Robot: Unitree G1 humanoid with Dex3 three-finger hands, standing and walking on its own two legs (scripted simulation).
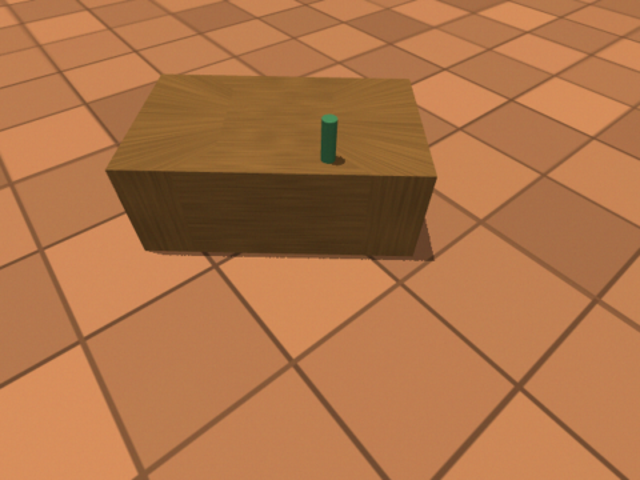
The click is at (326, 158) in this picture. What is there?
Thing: slim round
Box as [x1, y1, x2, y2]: [321, 114, 337, 163]
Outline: 331,114 322,116 321,123 321,160 326,163 332,162 335,157 337,118
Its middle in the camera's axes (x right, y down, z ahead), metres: +0.04 -0.33 +1.30
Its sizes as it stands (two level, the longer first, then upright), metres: 0.051 0.051 0.157
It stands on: a support 0.42 m high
